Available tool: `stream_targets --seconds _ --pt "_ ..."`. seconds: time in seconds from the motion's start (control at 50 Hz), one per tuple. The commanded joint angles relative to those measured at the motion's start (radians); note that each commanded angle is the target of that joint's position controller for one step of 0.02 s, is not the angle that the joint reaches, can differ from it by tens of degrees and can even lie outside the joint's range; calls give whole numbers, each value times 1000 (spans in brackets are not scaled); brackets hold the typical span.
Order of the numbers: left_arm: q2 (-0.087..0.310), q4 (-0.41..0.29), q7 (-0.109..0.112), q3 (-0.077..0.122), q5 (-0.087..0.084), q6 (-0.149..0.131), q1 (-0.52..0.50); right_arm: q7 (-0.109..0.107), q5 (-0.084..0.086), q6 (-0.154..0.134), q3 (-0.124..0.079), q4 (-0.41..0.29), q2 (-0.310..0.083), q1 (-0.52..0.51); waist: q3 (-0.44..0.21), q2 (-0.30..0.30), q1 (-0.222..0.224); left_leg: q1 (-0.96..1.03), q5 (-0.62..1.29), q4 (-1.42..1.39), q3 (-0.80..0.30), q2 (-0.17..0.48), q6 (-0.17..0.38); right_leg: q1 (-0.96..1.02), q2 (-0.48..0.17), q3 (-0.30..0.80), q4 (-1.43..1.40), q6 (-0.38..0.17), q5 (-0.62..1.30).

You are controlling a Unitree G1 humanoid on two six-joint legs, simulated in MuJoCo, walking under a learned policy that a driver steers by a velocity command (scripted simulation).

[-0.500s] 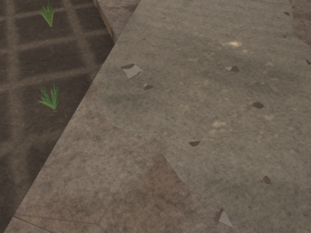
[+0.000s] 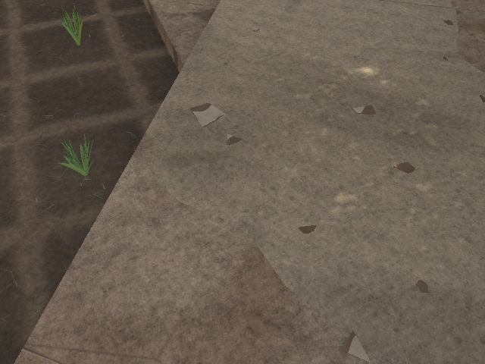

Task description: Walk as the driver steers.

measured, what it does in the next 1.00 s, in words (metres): walks ahead: right foot, then left foot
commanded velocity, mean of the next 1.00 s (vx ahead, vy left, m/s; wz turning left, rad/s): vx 0.41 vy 0.00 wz -0.06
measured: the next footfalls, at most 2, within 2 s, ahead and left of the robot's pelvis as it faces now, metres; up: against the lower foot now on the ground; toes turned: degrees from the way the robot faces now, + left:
right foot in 0.26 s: +0.15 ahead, -0.13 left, +0.00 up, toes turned -4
left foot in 0.76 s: +0.50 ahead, +0.02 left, +0.00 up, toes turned +4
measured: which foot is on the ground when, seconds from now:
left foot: down 0.00-0.28, up 0.30-0.74, down 0.76-1.00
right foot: down 0.00-0.02, up 0.04-0.24, down 0.26-0.78, up 0.80-1.00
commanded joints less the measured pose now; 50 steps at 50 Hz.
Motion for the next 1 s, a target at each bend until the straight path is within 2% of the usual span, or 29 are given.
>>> stream_targets --seconds 0.02,0.06,0.08,0.12,0.2,0.24,0.26,0.28,0.3,0.32,0.34,0.36,0.4,0.46,0.56,0.64,0.7,0.72,0.74,0.76,0.78,0.8,0.82,0.84,0.86,0.88,0.92,0.96,1.0 --pt "79 -29 -5 19 11 2 20 0 -1 10 -39 -2 -146 116 105 112 -30 -131 -383 -176 -213 156 89 -81 25 -16 104 -37 -247" --pt "55 -75 -19 17 31 -3 -47 3 -3 14 -55 1 -164 168 210 155 -65 -129 -542 -258 -360 282 167 -254 24 -60 251 -44 -266" --pt "54 -98 -24 18 32 -12 -75 3 -8 9 -57 3 -156 184 236 157 -72 -116 -512 -278 -402 324 197 -316 -7 -46 317 -51 -256" --pt "75 -136 -34 28 27 -35 -108 6 -21 -10 -64 3 -157 197 231 127 -68 -17 -355 -269 -406 348 222 -429 -43 -13 388 -61 -269" --pt "86 -174 -53 45 5 -69 -102 11 -16 -41 -73 -16 -165 159 161 114 -27 -9 -92 -199 -273 298 184 -285 -25 -42 243 -67 -186" --pt "67 -128 -53 53 -2 -72 60 16 -2 -47 -74 -33 -170 97 121 86 63 -187 11 -86 -170 235 140 39 39 -99 91 -72 -71" --pt "98 -83 -44 72 -1 -76 192 22 -5 -56 -66 -40 -151 94 64 17 114 -290 111 71 -105 179 111 252 46 -66 51 -79 -84" --pt "195 -63 -30 98 15 -84 342 33 -2 -65 -46 -79 -86 68 -9 -207 173 -437 33 414 33 58 52 399 -200 285 -136 -135 -338" --pt "254 -32 -33 108 9 -71 422 41 -14 -67 -50 -112 -83 75 -29 -324 152 -611 -266 674 54 -35 40 426 -369 668 -288 -219 -497" --pt "199 -60 -30 92 9 -60 295 47 -34 -60 -60 -120 -119 37 62 -152 78 -648 -205 807 -23 55 60 304 -365 630 -275 -224 -560" --pt "162 -105 -35 81 9 -65 179 58 -31 -63 -57 -125 -103 8 117 -51 41 -647 -87 818 -38 95 67 205 -332 528 -274 -210 -474" --pt "148 -126 -38 74 8 -74 117 65 -23 -68 -55 -120 -84 12 121 -16 8 -605 -8 784 -39 122 62 148 -286 420 -287 -192 -329" --pt "105 -123 -33 56 5 -93 111 71 -30 -56 -59 -112 -82 34 94 -28 -24 -549 49 735 -17 138 38 129 -220 271 -291 -166 -98" --pt "106 -87 -26 46 3 -108 200 74 -26 -35 -67 -137 -92 -23 87 -47 -26 -601 92 696 28 128 15 178 -194 165 -274 -169 177" --pt "97 -76 -24 32 6 -112 251 78 -17 -28 -56 -233 -74 -272 130 -60 11 -632 198 449 89 104 -11 172 -159 73 -281 -175 388" --pt "112 -62 -16 33 5 -117 281 77 -8 -31 -49 -276 -74 -372 135 -77 26 -526 248 253 128 64 22 210 -174 42 -274 -171 516" --pt "137 -63 -11 40 10 -119 245 63 -9 -41 -65 -269 -109 -297 81 -82 -28 -396 183 205 135 17 81 291 -197 16 -142 -159 829" --pt "150 -64 -9 45 15 -117 231 56 -9 -47 -76 -239 -130 -198 25 -87 -71 -302 144 196 134 -9 102 314 -197 7 -21 -150 938" --pt "159 -68 -9 48 13 -110 214 48 -10 -55 -91 -187 -149 -43 -52 -73 -134 -139 162 136 137 -28 122 291 -179 -9 160 -138 930" --pt "143 -78 -15 43 5 -107 217 38 -30 -64 -110 -147 -196 109 -133 -36 -188 104 115 104 27 75 153 120 -144 -13 401 -129 696" --pt "40 -108 -28 22 -25 -104 295 33 -55 -65 -136 -146 -295 208 -270 145 -156 365 -63 45 -412 386 250 -186 -6 -61 791 -97 90" --pt "88 -100 -31 44 -22 -96 309 48 -25 -51 -137 -155 -287 137 -304 145 -123 349 -161 -119 -715 475 310 -343 82 49 988 -105 -306" --pt "122 -131 -29 55 -7 -90 205 51 -5 -50 -122 -174 -233 10 -132 66 -73 191 -256 -154 -556 439 262 -408 -2 81 985 -116 -211" --pt "113 -148 -34 54 0 -93 139 55 -2 -60 -102 -189 -160 -67 -26 17 -56 35 -190 -202 -425 400 224 -391 -39 78 922 -117 -135" --pt "87 -146 -37 55 4 -87 129 54 -7 -71 -91 -184 -122 -92 28 5 -23 -62 -87 -227 -313 355 179 -349 -67 78 864 -116 -103" --pt "72 -143 -41 56 19 -74 144 46 -6 -80 -79 -166 -89 -76 45 24 3 -127 13 -236 -220 320 148 -300 -84 80 821 -107 -91" --pt "48 -148 -51 58 27 -48 155 37 -7 -97 -75 -149 -91 -28 44 37 23 -155 138 -243 -115 297 131 -277 -88 69 792 -93 -71" --pt "50 -181 -57 61 24 -31 89 34 -6 -108 -80 -142 -123 7 60 43 28 -135 203 -258 -36 286 119 -351 -99 56 756 -85 -14" --pt "58 -216 -64 62 20 -23 6 33 -8 -110 -80 -141 -130 38 76 49 16 -103 256 -266 27 270 100 -431 -106 41 699 -78 64"
Over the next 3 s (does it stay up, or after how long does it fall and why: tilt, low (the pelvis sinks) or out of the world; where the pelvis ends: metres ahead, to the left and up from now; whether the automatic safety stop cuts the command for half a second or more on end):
stays up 1.07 -0.19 0.00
